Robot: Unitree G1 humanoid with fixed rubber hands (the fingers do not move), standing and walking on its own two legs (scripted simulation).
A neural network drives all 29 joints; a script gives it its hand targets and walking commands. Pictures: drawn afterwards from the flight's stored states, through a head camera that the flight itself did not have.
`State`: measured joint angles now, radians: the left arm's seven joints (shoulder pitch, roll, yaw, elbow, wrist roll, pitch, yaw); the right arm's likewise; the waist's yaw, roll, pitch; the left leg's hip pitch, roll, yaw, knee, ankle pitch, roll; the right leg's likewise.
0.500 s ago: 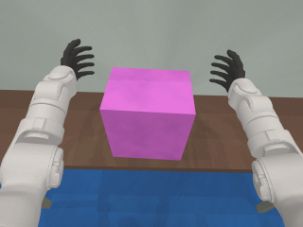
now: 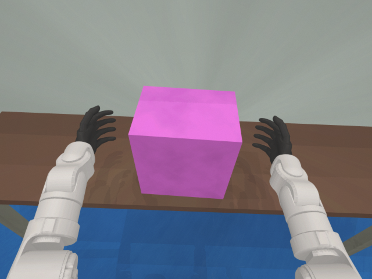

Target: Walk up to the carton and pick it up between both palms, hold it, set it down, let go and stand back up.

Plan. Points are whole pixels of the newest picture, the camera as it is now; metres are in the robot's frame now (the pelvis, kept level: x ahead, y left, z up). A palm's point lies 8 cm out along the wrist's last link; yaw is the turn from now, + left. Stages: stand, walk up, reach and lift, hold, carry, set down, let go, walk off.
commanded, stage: set down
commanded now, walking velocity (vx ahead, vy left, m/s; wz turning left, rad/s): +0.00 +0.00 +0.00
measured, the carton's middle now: (185, 145) +0.43 +0.03 +0.04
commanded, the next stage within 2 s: let go in 1.88 s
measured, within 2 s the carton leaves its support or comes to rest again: neither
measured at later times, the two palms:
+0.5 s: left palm (84, 189) +0.29 +0.24 +0.05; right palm (285, 197) +0.29 -0.18 +0.05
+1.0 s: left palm (88, 195) +0.28 +0.23 +0.04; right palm (283, 207) +0.27 -0.18 +0.04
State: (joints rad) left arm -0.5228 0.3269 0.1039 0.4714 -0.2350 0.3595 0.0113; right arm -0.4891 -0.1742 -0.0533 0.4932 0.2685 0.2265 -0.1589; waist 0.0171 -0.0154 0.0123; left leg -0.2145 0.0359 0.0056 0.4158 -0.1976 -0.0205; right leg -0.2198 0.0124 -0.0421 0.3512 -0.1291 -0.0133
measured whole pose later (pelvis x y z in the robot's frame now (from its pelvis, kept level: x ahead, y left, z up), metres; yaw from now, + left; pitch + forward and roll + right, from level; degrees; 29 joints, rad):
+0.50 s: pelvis +0.02 +0.01 +0.00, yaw -1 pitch -2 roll +0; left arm -0.03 0.25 0.07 0.12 -0.23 0.25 0.01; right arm 0.01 -0.16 -0.03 0.12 0.23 0.13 -0.10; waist 0.05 -0.01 0.05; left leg -0.11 0.02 0.04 0.36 -0.21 -0.01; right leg -0.15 0.00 -0.01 0.34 -0.15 0.00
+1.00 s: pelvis +0.03 +0.02 +0.00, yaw -2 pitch -2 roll -1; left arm 0.06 0.27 -0.04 0.14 -0.23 0.14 0.03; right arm 0.11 -0.16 0.00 0.14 0.21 0.06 -0.09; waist 0.04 0.00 0.02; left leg -0.10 0.02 0.04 0.36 -0.22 0.00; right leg -0.13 0.00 0.00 0.33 -0.16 0.01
